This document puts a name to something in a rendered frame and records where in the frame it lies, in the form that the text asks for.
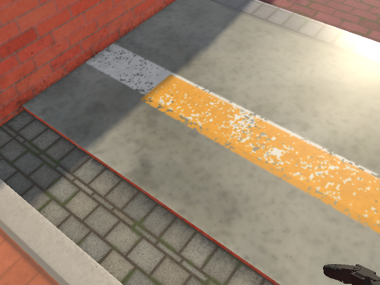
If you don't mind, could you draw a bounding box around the robot right hand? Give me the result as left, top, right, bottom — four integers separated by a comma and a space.
323, 264, 380, 285

